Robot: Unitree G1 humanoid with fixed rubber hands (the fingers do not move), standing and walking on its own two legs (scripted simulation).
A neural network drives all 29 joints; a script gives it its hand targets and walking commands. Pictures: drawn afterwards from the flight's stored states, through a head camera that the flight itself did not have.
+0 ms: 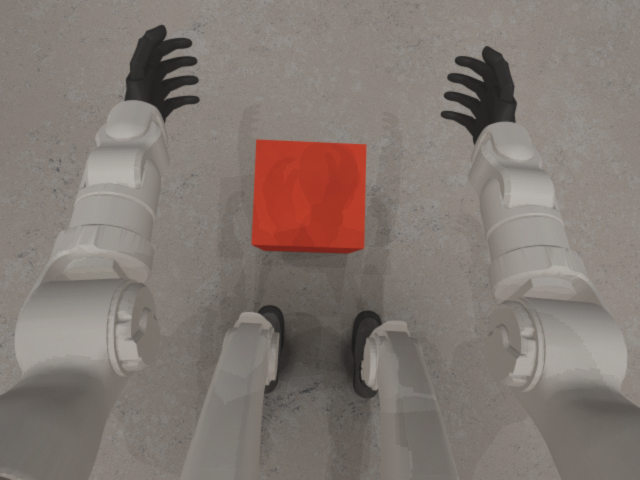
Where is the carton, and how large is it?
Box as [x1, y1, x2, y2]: [251, 139, 365, 253]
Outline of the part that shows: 256,139 251,244 264,250 347,253 363,248 365,144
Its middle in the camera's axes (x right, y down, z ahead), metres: -0.02 -0.07 +0.85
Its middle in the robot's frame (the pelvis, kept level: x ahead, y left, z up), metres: +0.48 +0.03 -0.51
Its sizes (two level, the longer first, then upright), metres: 0.210 0.200 0.250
